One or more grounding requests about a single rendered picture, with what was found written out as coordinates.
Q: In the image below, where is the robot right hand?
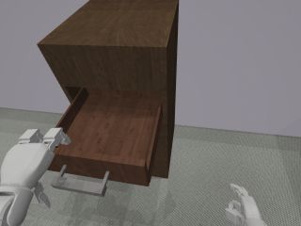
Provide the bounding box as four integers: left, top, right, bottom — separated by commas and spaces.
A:
225, 184, 262, 226

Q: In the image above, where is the robot left hand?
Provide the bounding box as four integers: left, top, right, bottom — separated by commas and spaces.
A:
0, 127, 71, 209

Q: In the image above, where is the drawer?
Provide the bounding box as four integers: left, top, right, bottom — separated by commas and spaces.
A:
48, 88, 163, 186

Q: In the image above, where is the cabinet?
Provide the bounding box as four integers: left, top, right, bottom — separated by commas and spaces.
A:
37, 0, 180, 179

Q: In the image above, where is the handle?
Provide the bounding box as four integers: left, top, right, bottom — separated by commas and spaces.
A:
50, 164, 110, 197

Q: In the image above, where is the left robot forearm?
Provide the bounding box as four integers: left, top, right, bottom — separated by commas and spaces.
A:
0, 185, 34, 226

